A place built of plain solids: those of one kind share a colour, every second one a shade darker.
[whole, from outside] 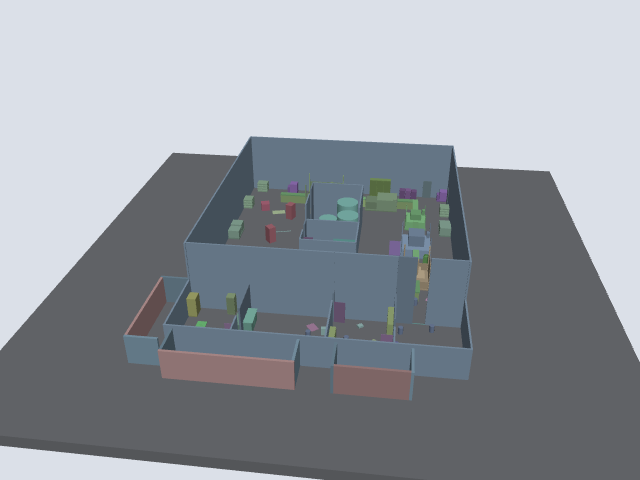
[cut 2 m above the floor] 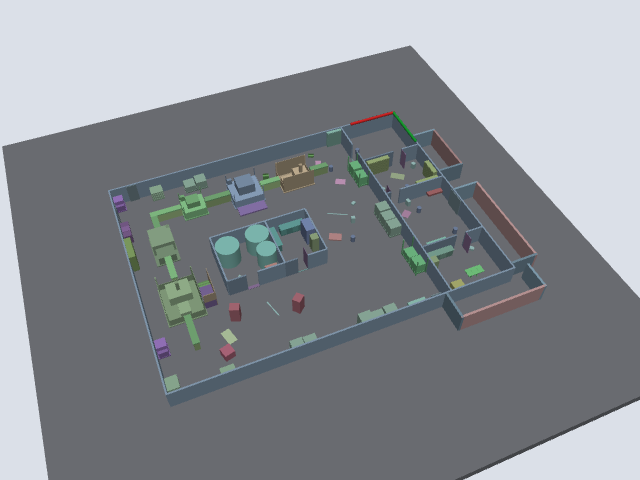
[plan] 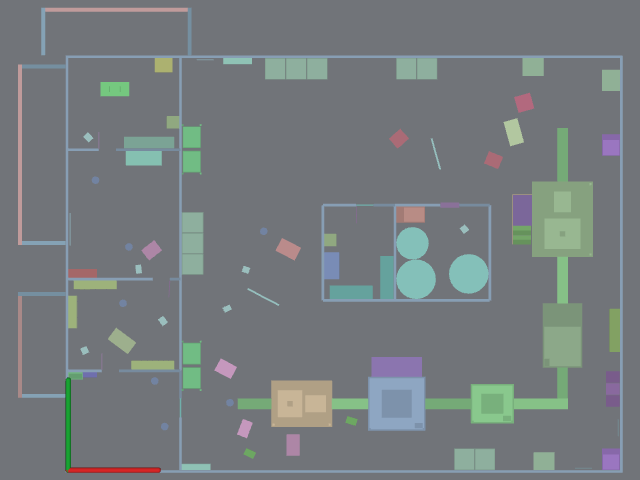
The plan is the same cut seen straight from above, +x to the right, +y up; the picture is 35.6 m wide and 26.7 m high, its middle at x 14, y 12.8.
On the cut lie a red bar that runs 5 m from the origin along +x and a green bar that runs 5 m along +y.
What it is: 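A trial; a factory floor where things are made along one folded line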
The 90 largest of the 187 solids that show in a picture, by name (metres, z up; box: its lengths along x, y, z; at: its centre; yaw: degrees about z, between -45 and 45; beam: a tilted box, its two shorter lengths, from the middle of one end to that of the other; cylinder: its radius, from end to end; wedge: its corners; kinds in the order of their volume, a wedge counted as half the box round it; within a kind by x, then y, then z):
{
 "wall_1": {"box": [0.15, 5.82, 2.95], "at": [-0.07, 2.76, 1.43]},
 "wall_2": {"box": [0.15, 5.4, 2.95], "at": [-0.07, 8.07, 1.43]},
 "wall_3": {"box": [0.15, 7.5, 2.95], "at": [-0.07, 14.22, 1.43]},
 "wall_4": {"box": [0.15, 5.4, 2.95], "at": [-0.07, 20.37, 1.43]},
 "wall_5": {"box": [1.7, 0.15, 2.95], "at": [0.85, 17.82, 1.43]},
 "wall_6": {"box": [1.86, 0.15, 2.95], "at": [0.93, 5.52, 1.43]},
 "wall_7": {"box": [4.7, 0.15, 2.95], "at": [2.35, 10.62, 1.43]},
 "wall_8": {"box": [6.54, 0.15, 2.95], "at": [3.12, -0.07, 1.43]},
 "wall_9": {"box": [6.54, 0.15, 2.95], "at": [3.12, 23.0, 1.43]},
 "wall_10": {"box": [3.6, 0.15, 2.95], "at": [4.44, 17.82, 1.43]},
 "wall_11": {"box": [3.42, 0.15, 2.95], "at": [4.53, 5.52, 1.43]},
 "wall_12": {"box": [0.15, 2.94, 6.55], "at": [6.24, 1.47, 3.23]},
 "wall_13": {"box": [0.15, 1.52, 6.55], "at": [6.24, 4.76, 3.23]},
 "wall_14": {"box": [0.15, 5.1, 6.55], "at": [6.24, 8.07, 3.23]},
 "wall_15": {"box": [0.15, 7.2, 6.55], "at": [6.24, 14.22, 3.23]},
 "wall_16": {"box": [0.15, 5.1, 6.55], "at": [6.24, 20.37, 3.23]},
 "wall_17": {"box": [0.15, 5.3, 2.95], "at": [14.16, 12.09, 1.43]},
 "wall_18": {"box": [1.86, 0.15, 2.95], "at": [15.09, 14.74, 1.43]},
 "wall_19": {"box": [4.01, 0.15, 2.95], "at": [16.16, 9.44, 1.43]},
 "wall_20": {"box": [0.15, 5.3, 2.95], "at": [18.17, 12.09, 1.43]},
 "wall_21": {"box": [24.75, 0.15, 6.55], "at": [18.46, -0.07, 3.23]},
 "wall_22": {"box": [24.75, 0.15, 6.55], "at": [18.46, 23.0, 3.23]},
 "wall_23": {"box": [2.52, 0.15, 4.55], "at": [19.43, 14.74, 2.23]},
 "wall_24": {"box": [5.28, 0.15, 4.55], "at": [20.81, 9.44, 2.23]},
 "wall_25": {"box": [1.71, 0.15, 4.55], "at": [22.6, 14.74, 2.23]},
 "wall_26": {"box": [0.15, 5.3, 4.55], "at": [23.45, 12.09, 2.23]},
 "wall_27": {"box": [0.15, 23.22, 6.55], "at": [30.77, 11.46, 3.23]},
 "tank_1": {"cylinder": 0.9, "from": [19.14, 12.62, 0.0], "to": [19.14, 12.62, 2.6]},
 "tank_2": {"cylinder": 1.1, "from": [19.34, 10.62, 0.0], "to": [19.34, 10.62, 3.0]},
 "tank_3": {"cylinder": 1.1, "from": [22.27, 10.91, 0.0], "to": [22.27, 10.91, 3.0]},
 "yard_wall_1": {"box": [0.22, 5.89, 2.65], "at": [-2.69, 6.96, 1.27]},
 "yard_wall_2": {"box": [0.22, 10.04, 2.65], "at": [-2.69, 17.54, 1.27]},
 "yard_wall_3": {"box": [8.36, 0.22, 2.65], "at": [2.68, 25.61, 1.27]},
 "pallet_row_1": {"box": [1.14, 1.09, 1.21], "at": [6.92, 11.44, 0.76]},
 "pallet_row_2": {"box": [1.14, 1.09, 1.08], "at": [6.92, 12.61, 0.69]},
 "pallet_row_3": {"box": [1.14, 1.09, 1.1], "at": [6.92, 13.78, 0.7]},
 "pallet_row_4": {"box": [1.09, 1.14, 1.05], "at": [11.51, 22.32, 0.68]},
 "pallet_row_5": {"box": [1.09, 1.14, 0.87], "at": [12.68, 22.32, 0.58]},
 "pallet_row_6": {"box": [1.09, 1.14, 1.31], "at": [13.85, 22.32, 0.81]},
 "pallet_row_7": {"box": [1.07, 1.14, 0.8], "at": [18.8, 22.32, 0.55]},
 "pallet_row_8": {"box": [1.07, 1.14, 0.91], "at": [19.95, 22.32, 0.61]},
 "pallet_row_9": {"box": [1.07, 1.14, 0.84], "at": [22.03, 0.6, 0.57]},
 "pallet_row_10": {"box": [1.07, 1.14, 0.61], "at": [23.18, 0.6, 0.45]},
 "filler_1": {"box": [3.2, 3.0, 0.15], "at": [18.27, 3.69, 0.03]},
 "filler_2": {"box": [3.04, 2.84, 0.85], "at": [18.27, 3.69, 0.53]},
 "filler_3": {"box": [1.67, 1.56, 1.15], "at": [18.27, 3.69, 1.52]},
 "yard_cheek_1": {"box": [2.65, 0.22, 2.65], "at": [-1.48, 4.13, 1.27]},
 "yard_cheek_2": {"box": [2.65, 0.22, 2.65], "at": [-1.48, 9.8, 1.27]},
 "yard_cheek_3": {"box": [2.65, 0.22, 2.65], "at": [-1.48, 12.63, 1.27]},
 "yard_cheek_4": {"box": [2.65, 0.22, 2.65], "at": [-1.48, 22.45, 1.27]},
 "yard_cheek_5": {"box": [0.22, 2.65, 2.65], "at": [-1.39, 24.39, 1.27]},
 "yard_cheek_6": {"box": [0.22, 2.65, 2.65], "at": [6.75, 24.39, 1.27]},
 "packer_1": {"box": [2.04, 2.2, 1.25], "at": [27.49, 6.87, 0.72]},
 "packer_2": {"box": [2.2, 3.6, 0.15], "at": [27.49, 7.49, 0.03]},
 "packer_3": {"box": [1.63, 1.24, 0.85], "at": [27.49, 8.59, 0.53]},
 "conveyor_body_1": {"box": [1.88, 0.48, 0.97], "at": [10.36, 3.69, 0.43]},
 "conveyor_body_2": {"box": [2.04, 0.48, 0.97], "at": [15.67, 3.69, 0.43]},
 "conveyor_body_3": {"box": [2.56, 0.48, 0.97], "at": [21.13, 3.69, 0.43]},
 "conveyor_body_4": {"box": [3.0, 0.48, 0.97], "at": [26.29, 3.69, 0.43]},
 "conveyor_body_5": {"box": [0.48, 2.05, 0.97], "at": [27.49, 4.69, 0.43]},
 "conveyor_body_6": {"box": [0.48, 2.98, 0.97], "at": [27.49, 17.54, 0.43]},
 "labeller_1": {"box": [2.4, 2.2, 0.15], "at": [23.59, 3.69, 0.03]},
 "labeller_2": {"box": [2.24, 2.04, 0.85], "at": [23.59, 3.69, 0.53]},
 "labeller_3": {"box": [1.23, 1.12, 0.65], "at": [23.59, 3.69, 1.27]},
 "palletiser_1": {"box": [2.01, 1.7, 0.95], "at": [27.49, 13.14, 0.57]},
 "palletiser_2": {"box": [3.4, 4.2, 0.15], "at": [27.49, 13.95, 0.03]},
 "lockers_1": {"box": [0.48, 1.8, 1.7], "at": [0.24, 8.79, 0.95]},
 "lockers_2": {"box": [2.4, 0.48, 1.7], "at": [1.5, 10.31, 0.95]},
 "lockers_3": {"box": [2.4, 0.48, 1.7], "at": [4.7, 5.83, 0.95]},
 "pallet_rack_1": {"box": [0.94, 1.12, 1.07], "at": [6.87, 5.12, 0.68]},
 "pallet_rack_2": {"box": [0.94, 1.12, 1.01], "at": [6.87, 6.48, 0.65]},
 "pallet_rack_3": {"box": [0.94, 1.12, 0.68], "at": [6.87, 17.16, 0.49]},
 "pallet_rack_4": {"box": [0.94, 1.12, 1.0], "at": [6.87, 18.52, 0.65]},
 "depalletiser_1": {"box": [1.36, 1.51, 0.95], "at": [12.33, 3.69, 0.57]},
 "depalletiser_2": {"box": [3.4, 2.6, 0.15], "at": [12.98, 3.69, 0.03]},
 "switch_panel_1": {"box": [0.58, 2.4, 2.0], "at": [30.4, 7.77, 1.1]},
 "fume_cupboard_1": {"box": [0.83, 1.5, 2.2], "at": [14.65, 11.37, 1.2]},
 "roll_cage_1": {"box": [0.85, 0.74, 1.74], "at": [18.39, 18.44, 0.82], "yaw": 41.5},
 "roll_cage_2": {"box": [0.85, 0.74, 1.74], "at": [23.66, 17.24, 0.82], "yaw": -22.2},
 "tool_board_1": {"box": [1.6, 0.33, 1.8], "at": [7.12, 0.16, 1.0]},
 "tool_board_2": {"box": [1.6, 0.33, 1.8], "at": [9.41, 22.76, 1.0]},
 "staging_1": {"box": [1.1, 1.76, 0.9], "at": [25.24, 14.47, 0.4]},
 "fridge_1": {"box": [0.68, 0.7, 1.7], "at": [5.83, 19.34, 0.95]},
 "fridge_2": {"box": [0.68, 0.7, 1.7], "at": [14.57, 12.8, 0.95]},
 "tote_1": {"box": [0.9, 0.84, 1.04], "at": [30.19, 0.46, 0.64]},
 "tote_2": {"box": [0.9, 0.84, 1.04], "at": [30.19, 17.94, 0.64]},
 "reception_desk_1": {"box": [1.94, 0.7, 1.11], "at": [4.2, 17.39, 0.51]},
 "vending_1": {"box": [1.0, 0.78, 1.75], "at": [5.3, 22.53, 0.97]},
 "pump_skid_1": {"box": [1.12, 0.8, 1.08], "at": [19.24, 14.21, 0.66]},
 "bag_1": {"box": [0.92, 0.92, 0.85], "at": [25.36, 20.43, 0.38], "yaw": 15.7}
}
